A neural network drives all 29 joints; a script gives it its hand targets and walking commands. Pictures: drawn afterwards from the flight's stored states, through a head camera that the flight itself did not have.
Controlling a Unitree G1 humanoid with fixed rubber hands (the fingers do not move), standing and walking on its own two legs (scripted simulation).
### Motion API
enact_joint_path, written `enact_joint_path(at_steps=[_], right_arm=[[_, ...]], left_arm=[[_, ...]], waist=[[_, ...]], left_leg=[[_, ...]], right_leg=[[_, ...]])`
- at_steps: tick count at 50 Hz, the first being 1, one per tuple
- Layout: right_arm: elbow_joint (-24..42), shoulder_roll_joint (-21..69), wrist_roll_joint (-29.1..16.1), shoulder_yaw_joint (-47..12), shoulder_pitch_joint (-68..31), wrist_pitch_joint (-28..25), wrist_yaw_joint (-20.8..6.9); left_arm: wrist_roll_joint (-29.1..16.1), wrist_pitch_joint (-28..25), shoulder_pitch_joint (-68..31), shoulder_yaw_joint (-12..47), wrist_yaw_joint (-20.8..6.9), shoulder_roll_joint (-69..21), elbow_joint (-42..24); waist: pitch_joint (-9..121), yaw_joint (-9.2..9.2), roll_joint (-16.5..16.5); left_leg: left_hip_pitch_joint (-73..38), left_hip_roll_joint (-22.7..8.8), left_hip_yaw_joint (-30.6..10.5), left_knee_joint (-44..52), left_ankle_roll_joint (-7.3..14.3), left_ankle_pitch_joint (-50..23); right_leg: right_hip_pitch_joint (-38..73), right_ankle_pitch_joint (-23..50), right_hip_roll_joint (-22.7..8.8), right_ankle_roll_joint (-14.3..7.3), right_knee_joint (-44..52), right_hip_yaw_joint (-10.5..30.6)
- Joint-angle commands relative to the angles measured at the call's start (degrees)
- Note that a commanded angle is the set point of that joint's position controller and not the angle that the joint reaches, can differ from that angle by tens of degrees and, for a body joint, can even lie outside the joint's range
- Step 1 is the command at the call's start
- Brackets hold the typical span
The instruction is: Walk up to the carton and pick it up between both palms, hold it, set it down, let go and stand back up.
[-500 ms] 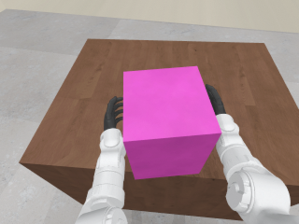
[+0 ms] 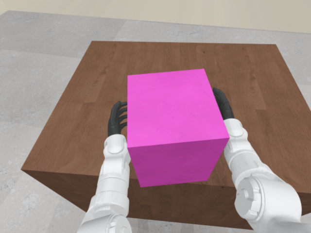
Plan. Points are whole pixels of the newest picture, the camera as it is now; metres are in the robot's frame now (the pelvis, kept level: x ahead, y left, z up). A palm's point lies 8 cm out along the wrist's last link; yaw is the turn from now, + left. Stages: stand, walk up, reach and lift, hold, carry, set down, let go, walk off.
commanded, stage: reach and lift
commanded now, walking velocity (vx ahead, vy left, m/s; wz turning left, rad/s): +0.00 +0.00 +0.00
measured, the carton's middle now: (170, 131) +0.39 +0.05 +0.02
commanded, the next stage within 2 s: none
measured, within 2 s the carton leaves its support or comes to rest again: leaves its support in 0.24 s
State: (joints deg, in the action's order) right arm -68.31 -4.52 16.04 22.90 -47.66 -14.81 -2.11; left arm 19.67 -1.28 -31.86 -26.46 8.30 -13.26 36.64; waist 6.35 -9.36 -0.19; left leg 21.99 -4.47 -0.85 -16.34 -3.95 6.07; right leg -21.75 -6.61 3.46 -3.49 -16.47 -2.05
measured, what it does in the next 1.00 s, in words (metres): stands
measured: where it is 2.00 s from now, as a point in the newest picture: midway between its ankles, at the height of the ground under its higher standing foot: outside the picture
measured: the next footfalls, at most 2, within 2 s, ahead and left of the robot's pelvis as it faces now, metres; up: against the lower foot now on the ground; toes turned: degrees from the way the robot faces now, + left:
none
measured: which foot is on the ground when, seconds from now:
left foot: down 0.00-1.00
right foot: down 0.00-1.00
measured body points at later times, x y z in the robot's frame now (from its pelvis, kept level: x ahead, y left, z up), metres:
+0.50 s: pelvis -0.01 +0.00 +0.00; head +0.03 +0.01 +0.45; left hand +0.36 +0.20 +0.07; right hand +0.44 -0.08 +0.09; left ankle +0.01 +0.17 -0.75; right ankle +0.00 -0.08 -0.75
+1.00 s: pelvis -0.01 +0.01 +0.00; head -0.01 +0.03 +0.45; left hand +0.36 +0.20 +0.11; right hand +0.43 -0.08 +0.13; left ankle +0.01 +0.17 -0.75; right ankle +0.00 -0.08 -0.75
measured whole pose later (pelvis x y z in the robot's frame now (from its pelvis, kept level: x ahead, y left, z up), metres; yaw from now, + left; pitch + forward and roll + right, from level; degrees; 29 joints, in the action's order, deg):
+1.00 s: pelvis -0.01 +0.01 +0.00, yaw +2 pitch +2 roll +0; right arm -60.4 -4.4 -0.3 8.8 -46.7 -5.3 4.5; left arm 15.3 14.5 -34.1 -17.5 8.0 -6.7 28.4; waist 3.0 -4.4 -2.4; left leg 12.5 -3.3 -1.9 -16.9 -3.2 6.7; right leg -11.1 -7.0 2.3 -2.5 -15.8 -3.3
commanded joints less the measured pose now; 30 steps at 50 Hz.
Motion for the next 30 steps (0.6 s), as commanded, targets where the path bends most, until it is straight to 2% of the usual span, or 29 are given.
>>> enact_joint_path(at_steps=[1,2,3,5,6,8,9,10,11,12,13,14,16,17,18,19,20,21,22,24,25,27,28,30], right_arm=[[5.25,26.03,2.07,-11.47,-30.96,-5.41,-5.48],[5.03,25.75,1.98,-11.04,-31.26,-5.73,-5.41],[6.31,26.50,1.71,-12.23,-31.65,-6.47,-5.34],[6.91,26.57,1.31,-12.98,-32.85,-7.53,-4.92],[6.80,26.66,1.73,-13.02,-33.24,-7.84,-4.67],[7.56,26.82,0.63,-14.42,-34.45,-9.15,-4.47],[7.87,26.97,0.49,-14.55,-34.75,-9.18,-4.28],[7.53,27.84,0.54,-14.91,-35.40,-9.78,-4.03],[6.80,27.82,0.25,-15.58,-34.70,-10.05,-3.93],[6.59,27.31,0.86,-15.15,-35.74,-10.45,-3.86],[7.30,27.46,0.67,-15.34,-36.52,-11.09,-3.67],[8.06,27.09,1.09,-15.56,-37.21,-11.43,-3.48],[7.17,27.67,0.61,-16.16,-37.53,-11.77,-3.18],[6.27,27.81,0.37,-15.73,-37.10,-11.27,-3.11],[6.09,27.90,0.36,-15.74,-36.66,-10.71,-2.75],[6.84,27.18,0.09,-15.47,-37.08,-10.95,-2.91],[5.66,27.68,-0.36,-16.40,-35.98,-10.24,-2.88],[5.50,27.41,-0.28,-15.82,-35.30,-9.23,-2.48],[5.51,27.18,-0.80,-15.95,-35.28,-9.37,-2.54],[6.31,28.09,-1.49,-17.30,-35.51,-8.32,-2.09],[6.08,27.61,-1.59,-16.72,-36.20,-7.95,-2.23],[7.71,28.38,-2.34,-17.27,-37.30,-6.97,-1.97],[8.41,28.81,-3.37,-17.94,-37.79,-6.65,-1.82],[8.43,29.61,-5.07,-19.37,-34.63,-5.01,-1.06]], left_arm=[[0.80,-3.25,-29.65,16.61,-3.20,-21.85,-3.70],[0.70,-3.55,-31.06,17.52,-3.15,-22.54,-4.99],[0.41,-3.95,-31.22,18.24,-2.94,-23.43,-6.07],[-0.16,-4.38,-31.99,19.33,-2.93,-23.16,-6.06],[-0.56,-4.56,-33.00,19.60,-2.88,-23.59,-5.56],[-1.18,-5.45,-33.21,20.94,-2.66,-24.34,-6.40],[-0.56,-5.07,-33.31,20.23,-2.76,-23.85,-5.92],[-0.98,-5.62,-35.01,20.92,-2.83,-24.54,-6.76],[-0.85,-5.74,-33.69,20.66,-2.86,-24.47,-5.58],[-0.80,-5.88,-35.77,21.17,-2.87,-24.77,-5.65],[-0.99,-6.11,-36.29,22.31,-2.83,-25.32,-6.73],[-1.20,-6.23,-36.83,22.47,-2.85,-25.24,-6.57],[-0.60,-6.45,-36.52,21.08,-2.90,-24.69,-5.67],[-1.00,-6.15,-37.61,21.83,-2.83,-25.03,-6.20],[-1.22,-5.65,-37.63,22.40,-2.90,-24.83,-5.92],[-1.76,-5.30,-37.59,24.02,-2.69,-25.82,-7.19],[-1.34,-4.78,-36.55,23.00,-2.88,-25.53,-5.81],[-1.52,-3.99,-36.07,22.57,-3.13,-24.27,-4.43],[-2.44,-4.00,-37.75,24.43,-3.12,-25.20,-7.51],[-1.99,-3.22,-37.09,23.53,-3.33,-24.45,-6.20],[-2.35,-2.70,-38.98,24.10,-3.45,-24.57,-7.33],[-2.55,-1.52,-39.28,24.49,-3.55,-24.67,-7.55],[-3.01,-1.23,-40.87,25.74,-3.49,-25.14,-9.43],[-4.37,0.03,-38.39,27.08,-4.03,-24.42,-8.60]], waist=[[26.77,-0.90,-4.88],[28.54,0.02,-4.30],[30.71,-0.84,-4.30],[33.36,-0.39,-4.60],[32.66,0.05,-4.82],[34.20,-0.14,-4.13],[33.18,-0.56,-4.58],[34.08,0.10,-4.35],[32.06,-0.61,-4.99],[33.03,0.52,-4.67],[34.27,0.60,-3.79],[34.73,0.83,-4.57],[34.11,-0.33,-4.48],[34.15,0.57,-4.09],[34.33,0.54,-4.20],[35.15,1.46,-2.91],[33.65,0.81,-3.81],[33.31,1.11,-4.35],[34.15,2.03,-3.37],[32.32,1.38,-4.15],[31.86,2.09,-3.55],[31.88,1.42,-2.76],[32.58,1.98,-2.13],[31.45,3.10,-2.92]], left_leg=[[-8.75,3.02,7.52,-2.10,3.01,-19.66],[-10.06,2.88,7.33,-2.39,2.62,-20.62],[-9.55,3.00,7.41,-2.94,2.52,-21.40],[-10.00,3.04,7.37,-3.60,2.44,-23.39],[-9.22,3.14,7.12,-3.61,2.34,-22.48],[-10.15,2.91,6.82,-3.94,2.08,-24.14],[-9.82,2.95,7.07,-3.60,2.52,-22.50],[-9.11,2.98,6.90,-3.62,2.38,-22.09],[-9.17,2.78,6.92,-3.05,2.66,-21.77],[-9.04,2.76,6.75,-2.80,2.53,-21.27],[-9.70,2.75,6.79,-2.96,2.30,-21.80],[-9.71,2.71,6.81,-3.02,2.42,-21.51],[-8.98,2.82,7.46,-2.42,2.89,-19.59],[-9.25,2.75,7.00,-2.30,2.87,-18.95],[-9.31,2.59,7.05,-1.89,3.02,-17.86],[-10.47,2.63,7.01,-2.40,2.46,-19.23],[-10.94,2.60,7.14,-2.08,2.88,-18.63],[-10.77,2.60,7.03,-1.96,3.16,-17.82],[-11.44,2.73,6.73,-2.12,2.84,-19.04],[-11.21,2.85,6.67,-1.85,3.13,-18.16],[-10.82,2.96,6.57,-1.55,3.05,-17.50],[-11.55,2.94,6.67,-1.37,2.84,-16.19],[-12.79,2.88,6.39,-1.91,2.45,-17.71],[-13.29,3.29,6.32,-2.35,2.59,-17.65]], right_leg=[[20.78,15.38,-1.88,3.28,-1.36,-2.18],[20.07,15.77,-1.56,3.11,-1.29,-2.67],[21.18,16.89,-1.66,2.97,-1.58,-2.47],[21.89,20.90,-1.70,3.18,-2.43,-2.63],[22.18,20.83,-1.70,3.03,-2.58,-2.49],[22.19,21.78,-1.51,3.01,-2.53,-2.71],[22.26,20.12,-1.79,3.13,-2.24,-2.64],[22.65,21.76,-2.01,3.13,-2.77,-2.61],[22.60,21.36,-2.10,3.19,-2.33,-2.52],[21.83,21.18,-1.88,3.05,-2.52,-2.90],[21.57,20.55,-1.78,2.83,-2.45,-3.17],[22.00,20.94,-1.90,3.02,-2.42,-3.23],[23.05,19.75,-2.39,3.09,-2.07,-2.99],[22.26,18.28,-2.46,3.06,-2.00,-2.78],[22.18,16.28,-2.28,3.06,-1.77,-3.13],[21.14,17.11,-2.09,2.72,-1.82,-3.51],[21.62,16.51,-2.13,2.83,-1.30,-3.24],[22.07,15.71,-2.48,2.88,-0.99,-2.91],[21.20,17.08,-2.40,3.13,-1.35,-3.25],[22.68,18.21,-2.79,3.48,-1.17,-2.53],[22.46,16.35,-3.01,3.54,-1.07,-2.56],[22.04,13.53,-2.58,3.44,-0.86,-2.89],[21.86,14.84,-2.39,3.35,-1.09,-2.90],[24.08,18.85,-3.07,3.98,-1.09,-2.15]])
